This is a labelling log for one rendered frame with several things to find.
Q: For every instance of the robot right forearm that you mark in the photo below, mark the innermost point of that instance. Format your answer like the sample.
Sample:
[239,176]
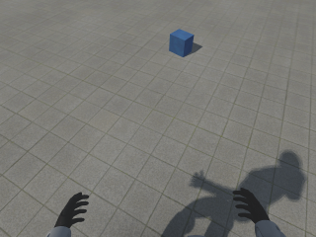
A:
[267,228]

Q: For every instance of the carton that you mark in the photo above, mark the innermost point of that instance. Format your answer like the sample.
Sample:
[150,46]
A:
[181,42]

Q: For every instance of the left robot hand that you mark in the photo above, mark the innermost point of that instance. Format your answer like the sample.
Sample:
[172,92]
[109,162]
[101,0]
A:
[68,212]

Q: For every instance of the right robot hand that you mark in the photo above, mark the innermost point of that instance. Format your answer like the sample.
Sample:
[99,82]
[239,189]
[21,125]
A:
[257,212]

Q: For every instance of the robot left forearm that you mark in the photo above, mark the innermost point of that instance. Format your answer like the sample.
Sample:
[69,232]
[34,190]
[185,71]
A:
[59,231]

